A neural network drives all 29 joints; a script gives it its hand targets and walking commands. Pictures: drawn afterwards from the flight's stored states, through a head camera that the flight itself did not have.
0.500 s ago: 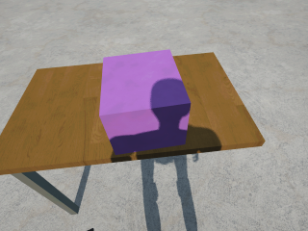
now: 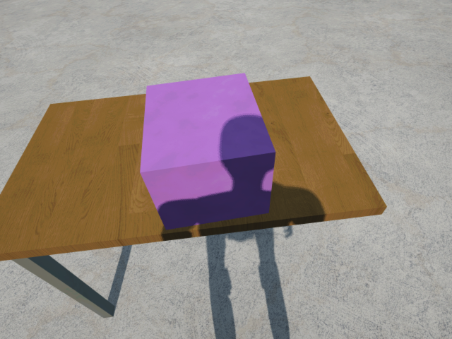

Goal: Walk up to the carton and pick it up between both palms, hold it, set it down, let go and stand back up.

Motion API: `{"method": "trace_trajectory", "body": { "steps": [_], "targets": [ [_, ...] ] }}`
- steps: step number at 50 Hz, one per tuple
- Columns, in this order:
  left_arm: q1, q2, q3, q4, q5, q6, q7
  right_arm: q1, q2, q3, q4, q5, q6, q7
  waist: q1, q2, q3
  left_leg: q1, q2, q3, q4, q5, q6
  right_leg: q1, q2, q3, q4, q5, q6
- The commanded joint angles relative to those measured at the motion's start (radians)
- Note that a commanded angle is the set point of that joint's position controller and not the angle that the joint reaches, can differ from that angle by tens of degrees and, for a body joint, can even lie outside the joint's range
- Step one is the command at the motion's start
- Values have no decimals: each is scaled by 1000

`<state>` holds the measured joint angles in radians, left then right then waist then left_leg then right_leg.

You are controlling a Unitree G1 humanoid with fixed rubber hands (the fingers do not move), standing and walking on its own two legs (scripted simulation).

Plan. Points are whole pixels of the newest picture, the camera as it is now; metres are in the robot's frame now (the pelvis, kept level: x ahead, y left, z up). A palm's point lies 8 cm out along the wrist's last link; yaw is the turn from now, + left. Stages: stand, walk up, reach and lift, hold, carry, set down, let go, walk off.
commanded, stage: walk up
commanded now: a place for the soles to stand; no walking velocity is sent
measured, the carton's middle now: (206, 148) +0.53 +0.06 +0.03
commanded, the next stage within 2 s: none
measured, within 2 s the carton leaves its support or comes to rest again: neither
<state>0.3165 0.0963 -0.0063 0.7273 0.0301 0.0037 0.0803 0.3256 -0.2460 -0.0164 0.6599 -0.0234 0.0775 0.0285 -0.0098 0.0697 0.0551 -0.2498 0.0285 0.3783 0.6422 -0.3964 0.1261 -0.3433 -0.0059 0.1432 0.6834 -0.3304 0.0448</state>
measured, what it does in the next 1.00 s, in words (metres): steps on the spot: left foot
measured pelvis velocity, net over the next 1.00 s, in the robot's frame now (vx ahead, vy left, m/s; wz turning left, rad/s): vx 0.01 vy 0.02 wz -0.08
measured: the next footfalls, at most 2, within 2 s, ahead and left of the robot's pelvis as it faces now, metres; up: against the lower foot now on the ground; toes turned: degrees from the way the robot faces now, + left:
left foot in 0.96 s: +0.06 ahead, +0.14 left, +0.00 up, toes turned +4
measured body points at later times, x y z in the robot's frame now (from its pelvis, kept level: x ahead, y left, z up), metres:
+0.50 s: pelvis +0.00 -0.01 +0.00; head +0.02 -0.03 +0.45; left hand +0.09 +0.21 -0.12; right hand +0.08 -0.25 -0.14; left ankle +0.00 +0.02 -0.72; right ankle +0.03 -0.17 -0.72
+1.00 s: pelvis +0.01 +0.02 +0.00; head +0.02 +0.02 +0.45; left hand +0.13 +0.23 -0.13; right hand +0.07 -0.22 -0.13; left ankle +0.02 +0.15 -0.72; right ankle +0.03 -0.14 -0.72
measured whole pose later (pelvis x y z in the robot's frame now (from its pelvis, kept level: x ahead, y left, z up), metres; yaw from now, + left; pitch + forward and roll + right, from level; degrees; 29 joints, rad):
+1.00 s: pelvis +0.01 +0.02 +0.00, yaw -4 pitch +0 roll +1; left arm 0.26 0.12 0.02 0.72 0.04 0.02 0.03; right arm 0.34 -0.20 -0.02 0.68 -0.03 0.01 0.03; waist 0.01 -0.01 0.04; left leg -0.32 0.02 0.04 0.67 -0.30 -0.03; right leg -0.39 -0.05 0.09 0.72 -0.33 0.04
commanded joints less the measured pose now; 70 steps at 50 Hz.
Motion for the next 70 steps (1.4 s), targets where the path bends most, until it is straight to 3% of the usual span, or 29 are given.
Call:
{"method": "trace_trajectory", "body": {
  "steps": [1, 8, 16, 21, 24, 26, 28, 29, 32, 34, 35, 36, 37, 38, 39, 41, 44, 46, 47, 48, 49, 50, 51, 53, 54, 56, 59, 64, 70],
  "targets": [
    [18, 107, 31, -94, 1, -23, 8, 26, -114, -33, -87, -1, -22, -5, -1, -77, -45, 96, 196, -238, -202, 199, -92, -93, -31, 6, -64, 124, -82],
    [17, 112, 33, -94, 1, -21, 9, 31, -114, -34, -86, -1, -24, -2, 0, -84, -50, 90, 189, -240, -187, 198, -90, -90, -33, 26, -61, 137, -87],
    [8, 102, 31, -99, 1, -19, 8, 31, -118, -35, -84, 2, -26, -4, 1, -71, -42, 99, 213, -240, -210, 200, -78, -105, -23, -11, -43, 111, -80],
    [24, 130, 39, -93, -1, -21, 8, 26, -115, -33, -86, -3, -25, 1, 8, -117, -49, 52, 157, -222, -130, 192, -91, -63, -52, 93, -87, 170, -113],
    [18, 146, 45, -89, 0, -20, 7, 44, -104, -33, -89, -7, -28, 5, -2, -134, -55, 70, 133, -249, -106, 158, -97, -95, -70, 168, -124, 134, -132],
    [-4, 133, 41, -90, 0, -18, 4, 65, -106, -37, -85, -5, -33, 4, -15, -102, -56, 122, 158, -278, -163, 148, -91, -140, -43, 118, -95, 113, -111],
    [-35, 92, 28, -98, 3, -15, 4, 86, -116, -43, -78, 2, -37, -3, -32, -36, -56, 193, 244, -310, -278, 165, -75, -198, 11, -40, -3, 41, -58],
    [-41, 77, 25, -100, 7, -14, 4, 82, -115, -42, -79, 4, -39, -10, -36, -21, -44, 198, 291, -321, -298, 187, -67, -221, 10, -85, 38, -28, -49],
    [-53, 62, 28, -106, 14, -13, 1, 83, -98, -34, -81, -3, -47, -26, -37, -23, -17, 120, 340, -300, -296, 257, -45, -198, -23, -110, 147, -138, -72],
    [-4, 52, 25, -112, 6, -26, -1, 17, -110, -23, -81, -4, -48, -22, 21, -31, -11, -21, 295, -215, -243, 283, -54, -40, -53, -98, 45, -10, -106],
    [50, 64, 26, -109, 0, -35, -1, -33, -120, -16, -83, -3, -45, -15, 67, -56, -25, -120, 249, -166, -171, 270, -71, 86, -69, -52, -52, 126, -131],
    [105, 112, 41, -104, 6, -40, 4, -43, -112, -12, -89, -6, -43, -6, 88, -131, -44, -201, 174, -127, -38, 220, -105, 162, -119, 104, -135, 183, -172],
    [113, 210, 74, -103, 5, -39, 12, -11, -94, -13, -96, -12, -36, 0, 74, -262, -39, -207, 64, -138, 148, 16, -139, 84, -254, 381, -247, 148, -289],
    [103, 225, 89, -102, -4, -40, 14, 4, -78, -21, -100, -15, -26, 1, 70, -307, -27, -206, 35, -275, 253, -248, -129, 30, -332, 536, -307, 123, -371],
    [80, 203, 90, -114, -9, -42, 17, -24, -75, -20, -110, -16, -24, 1, 72, -292, -34, -268, 48, -357, 340, -317, -120, 58, -359, 550, -340, 92, -382],
    [14, 170, 86, -138, 12, -36, 26, -11, -50, -11, -85, -5, -28, 3, 46, -239, -82, -341, 19, -369, 387, -258, -130, 143, -307, 388, -332, 121, -326],
    [-65, 152, 76, -141, 23, -30, -5, 66, 7, -3, -45, 7, -49, 1, 7, -281, -140, -186, 2, -346, 180, -148, -150, 98, -170, 131, -286, 179, -210],
    [-158, 157, 69, -132, 18, -14, -32, 121, 24, -9, -27, 12, -76, 5, -44, -255, -140, -31, -38, -260, -66, 84, -158, 38, -78, -11, -179, 185, -146],
    [-156, 159, 66, -122, 18, -8, -46, 161, 10, -20, -16, 5, -87, 4, -55, -195, -146, 33, -60, -237, -160, 205, -163, 19, -64, -43, -124, 130, -120],
    [-130, 142, 59, -109, 13, -1, -59, 167, -17, -35, -21, -5, -96, -4, -44, -127, -129, 71, -18, -338, -194, 238, -163, -39, -43, -69, -38, 68, -89],
    [-83, 86, 40, -111, 6, 1, -68, 154, -79, -56, -49, -18, -106, -14, -10, 42, -113, 98, 161, -620, -264, 212, -128, -162, 19, -114, 85, -76, -35],
    [-82, 76, 37, -111, 11, 9, -63, 109, -128, -74, -64, 3, -103, -22, 4, 73, -61, -62, 286, -772, -350, 60, -41, -117, 15, -138, 96, -243, -6],
    [-102, 79, 34, -109, 18, 13, -62, 43, -112, -74, -77, 17, -102, -25, 25, 80, 11, -173, 278, -793, -383, 15, 1, -64, -8, -113, 133, -201, -1],
    [-135, 70, 21, -83, -1, 3, -67, 13, -71, -63, -87, 10, -106, -30, 17, 55, 51, -125, 188, -647, -318, 165, -31, -70, -10, -130, 39, -124, -5],
    [-119, 66, 17, -70, 5, -3, -67, 10, -79, -66, -88, 9, -111, -28, 26, 93, 25, -119, 165, -612, -284, 254, -48, -14, -14, -144, -17, -57, -12],
    [-119, 86, 19, -65, 16, -15, -66, 14, -61, -60, -76, 22, -122, -13, 33, 81, -44, -126, 129, -552, -226, 416, -75, 136, -34, -117, -144, 148, -35],
    [-172, 145, 34, -50, 9, -9, -73, 62, -27, -60, -76, 29, -128, -16, -10, -37, -70, -92, 104, -548, -251, 269, -91, 151, -30, -99, -157, 103, -51],
    [-193, 129, 35, -29, -4, -6, -79, 76, -31, -64, -56, 17, -129, -26, -10, -46, -81, -53, 79, -516, -212, 351, -102, 177, -45, -113, -192, 160, -53],
    [-220, 140, 43, -25, -15, -5, -81, 51, -13, -57, -68, 11, -124, -33, -13, -67, -83, -58, 40, -496, -167, 325, -120, 167, -68, -128, -222, 150, -70]
  ]
}}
